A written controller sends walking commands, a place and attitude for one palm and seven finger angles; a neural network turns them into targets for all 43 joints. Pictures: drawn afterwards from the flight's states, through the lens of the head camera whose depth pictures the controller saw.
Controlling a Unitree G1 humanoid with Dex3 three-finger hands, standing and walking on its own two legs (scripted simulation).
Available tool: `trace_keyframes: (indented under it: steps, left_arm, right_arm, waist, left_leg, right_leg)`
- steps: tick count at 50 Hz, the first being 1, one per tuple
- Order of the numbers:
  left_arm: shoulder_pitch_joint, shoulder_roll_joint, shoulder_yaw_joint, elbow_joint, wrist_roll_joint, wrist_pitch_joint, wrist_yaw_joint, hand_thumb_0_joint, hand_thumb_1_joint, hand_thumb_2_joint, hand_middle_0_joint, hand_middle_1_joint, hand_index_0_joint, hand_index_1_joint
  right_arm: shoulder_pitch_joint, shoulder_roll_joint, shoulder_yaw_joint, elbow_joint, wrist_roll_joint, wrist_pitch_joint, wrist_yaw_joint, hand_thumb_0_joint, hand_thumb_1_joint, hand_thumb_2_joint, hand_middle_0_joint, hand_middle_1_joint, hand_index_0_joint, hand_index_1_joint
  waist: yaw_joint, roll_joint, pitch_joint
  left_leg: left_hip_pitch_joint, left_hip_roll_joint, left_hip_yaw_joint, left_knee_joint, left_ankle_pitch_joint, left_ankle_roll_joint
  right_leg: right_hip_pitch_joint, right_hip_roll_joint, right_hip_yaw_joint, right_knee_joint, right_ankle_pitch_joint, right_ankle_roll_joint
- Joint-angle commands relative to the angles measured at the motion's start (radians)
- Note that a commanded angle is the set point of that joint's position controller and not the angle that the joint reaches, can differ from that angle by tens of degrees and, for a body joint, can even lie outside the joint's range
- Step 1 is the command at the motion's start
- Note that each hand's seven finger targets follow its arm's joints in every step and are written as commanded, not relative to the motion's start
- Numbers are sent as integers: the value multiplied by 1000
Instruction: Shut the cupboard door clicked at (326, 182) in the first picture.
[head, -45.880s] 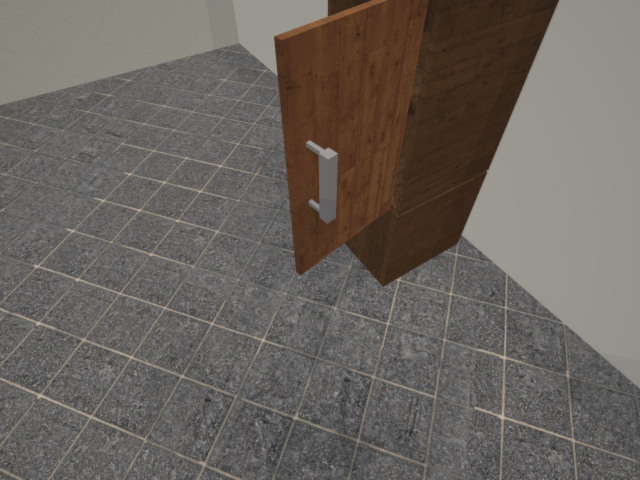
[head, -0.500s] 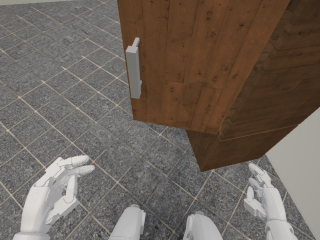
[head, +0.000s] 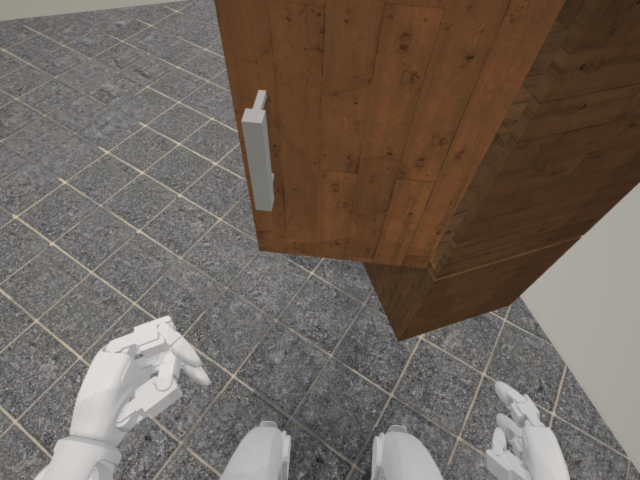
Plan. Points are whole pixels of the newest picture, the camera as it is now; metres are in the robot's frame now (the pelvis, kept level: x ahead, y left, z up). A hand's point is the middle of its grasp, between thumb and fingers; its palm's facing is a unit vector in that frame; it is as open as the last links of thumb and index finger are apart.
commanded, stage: raise the hand and make a fist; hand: left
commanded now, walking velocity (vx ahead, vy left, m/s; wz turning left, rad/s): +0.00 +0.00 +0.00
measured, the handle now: (263, 154) +0.53 +0.12 +0.07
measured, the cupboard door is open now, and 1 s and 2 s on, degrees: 66 66 66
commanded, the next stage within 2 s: bring the fist close to the handle in 0.88 s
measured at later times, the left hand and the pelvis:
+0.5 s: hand (151, 346) +0.24 +0.19 +0.08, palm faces -0.02 -1.00 -0.05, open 3.1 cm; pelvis +0.02 +0.00 +0.01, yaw +0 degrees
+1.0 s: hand (183, 363) +0.23 +0.16 +0.06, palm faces -0.08 -1.00 -0.02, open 3.1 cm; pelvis +0.02 -0.02 +0.02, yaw +0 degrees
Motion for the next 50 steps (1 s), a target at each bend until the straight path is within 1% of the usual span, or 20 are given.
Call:
trace_keyframes:
  steps: [1,2,6,8,11,14,16,17,19,21,25,26,28,32,36,38,41,46,49,50]
  left_arm:
    - [-30,203,191,-301,-40,-44,23,0,900,900,-1153,-1340,-1153,-1340]
    - [-2,165,175,-335,-46,-47,39,0,900,900,-1172,-1360,-1172,-1360]
    - [25,96,136,-300,-49,-48,83,0,900,900,-1245,-1440,-1245,-1440]
    - [18,61,70,-247,-24,-31,70,0,900,900,-1282,-1480,-1282,-1480]
    - [-13,49,13,-184,2,8,24,0,900,900,-1300,-1500,-1300,-1500]
    - [-79,110,56,-202,-1,25,-7,0,900,900,-1300,-1500,-1300,-1500]
    - [-105,173,136,-254,-22,9,-3,0,900,900,-1300,-1500,-1300,-1500]
    - [-109,177,158,-287,-31,-3,1,0,900,900,-1300,-1500,-1300,-1500]
    - [-98,166,175,-317,-52,-28,19,0,900,900,-1300,-1500,-1300,-1500]
    - [-77,162,188,-300,-60,-40,35,0,900,900,-1300,-1500,-1300,-1500]
    - [-46,87,98,-175,-44,-4,13,0,900,900,-1300,-1500,-1300,-1500]
    - [-33,72,81,-141,-42,14,-2,0,900,900,-1300,-1500,-1300,-1500]
    - [-48,86,71,-126,-37,37,-23,0,900,900,-1300,-1500,-1300,-1500]
    - [-94,161,152,-206,-54,12,-22,0,900,900,-1300,-1500,-1300,-1500]
    - [-98,187,199,-280,-63,-64,32,0,900,900,-1300,-1500,-1300,-1500]
    - [-66,136,159,-243,-56,-76,43,0,900,900,-1300,-1500,-1300,-1500]
    - [-36,90,108,-143,-47,-47,24,0,900,900,-1300,-1500,-1300,-1500]
    - [-73,131,106,-133,-45,5,-22,0,900,900,-1300,-1500,-1300,-1500]
    - [-107,157,150,-221,-60,-34,-9,0,900,900,-1300,-1500,-1300,-1500]
    - [-140,149,142,-249,-61,-54,3,0,900,900,-1300,-1500,-1300,-1500]
  right_arm:
    - [-58,-104,-54,-193,0,-58,-11,0,-900,-900,200,300,200,300]
    - [-58,-93,-50,-202,-2,-53,-8,0,-900,-900,200,300,200,300]
    - [-48,-85,-47,-194,-8,-26,3,0,-900,-900,200,300,200,300]
    - [-38,-93,-47,-190,-10,-16,11,0,-900,-900,200,300,200,300]
    - [-25,-110,-45,-194,-6,-9,11,0,-900,-900,200,300,200,300]
    - [-25,-119,-43,-208,-1,-9,5,0,-900,-900,200,300,200,300]
    - [-31,-116,-40,-213,-3,-9,-3,0,-900,-900,200,300,200,300]
    - [-31,-106,-39,-217,-5,-11,-3,0,-900,-900,200,300,200,300]
    - [-35,-91,-33,-215,-5,-13,-1,0,-900,-900,200,300,200,300]
    - [-37,-88,-30,-205,-8,-12,0,0,-900,-900,200,300,200,300]
    - [-29,-99,-34,-191,-3,-4,7,0,-900,-900,200,300,200,300]
    - [-25,-103,-37,-191,0,-4,8,0,-900,-900,200,300,200,300]
    - [-26,-113,-41,-199,7,-3,6,0,-900,-900,200,300,200,300]
    - [-32,-110,-44,-209,1,-10,-3,0,-900,-900,200,300,200,300]
    - [-37,-91,-38,-195,-7,-19,-3,0,-900,-900,200,300,200,300]
    - [-34,-85,-39,-184,-7,-17,4,0,-900,-900,200,300,200,300]
    - [-30,-98,-44,-180,-2,-5,9,0,-900,-900,200,300,200,300]
    - [-32,-109,-46,-198,9,1,0,0,-900,-900,200,300,200,300]
    - [-38,-97,-43,-202,5,-7,-5,0,-900,-900,200,300,200,300]
    - [-41,-94,-40,-198,4,-12,-6,0,-900,-900,200,300,200,300]
  waist:
    - [56,64,-289]
    - [62,93,-303]
    - [36,69,-254]
    - [2,62,-198]
    - [-28,31,-146]
    - [-23,15,-161]
    - [7,37,-213]
    - [20,55,-258]
    - [35,93,-277]
    - [40,81,-275]
    - [-2,47,-193]
    - [-6,10,-181]
    - [-14,-10,-169]
    - [13,-15,-243]
    - [38,63,-264]
    - [21,65,-243]
    - [0,9,-185]
    - [-10,-36,-176]
    - [9,-4,-243]
    - [3,13,-241]
  left_leg:
    - [158,-26,-55,-276,182,-16]
    - [201,-23,-56,-289,232,-23]
    - [211,-18,-56,-276,314,-30]
    - [203,-12,-58,-273,293,-34]
    - [181,-9,-64,-273,259,-28]
    - [182,-11,-66,-286,205,-27]
    - [192,-17,-58,-278,240,-25]
    - [223,-18,-56,-283,275,-29]
    - [249,-19,-52,-287,318,-35]
    - [238,-20,-52,-281,341,-34]
    - [195,-18,-43,-280,280,-31]
    - [181,-18,-46,-280,280,-27]
    - [163,-20,-39,-282,227,-23]
    - [158,-25,-27,-267,256,-16]
    - [191,-23,-30,-267,308,-22]
    - [198,-21,-27,-267,309,-23]
    - [151,-22,-26,-264,255,-19]
    - [118,-25,-15,-253,199,-10]
    - [146,-26,-15,-252,235,-10]
    - [158,-24,-14,-249,233,-10]
  right_leg:
    - [242,66,27,-168,55,-44]
    - [250,67,12,-157,103,-45]
    - [242,79,-6,-153,181,-42]
    - [196,75,-12,-161,172,-34]
    - [176,78,-7,-180,153,-35]
    - [190,75,0,-199,115,-35]
    - [236,78,10,-191,140,-42]
    - [256,75,9,-185,169,-43]
    - [274,76,6,-179,199,-44]
    - [290,80,5,-177,218,-46]
    - [249,74,4,-202,185,-33]
    - [259,76,5,-209,183,-35]
    - [250,70,18,-231,138,-29]
    - [323,61,51,-233,155,-33]
    - [317,71,38,-197,207,-42]
    - [292,68,30,-195,214,-37]
    - [273,69,36,-219,160,-33]
    - [297,57,83,-271,80,-26]
    - [330,55,82,-253,122,-27]
    - [309,56,76,-246,123,-26]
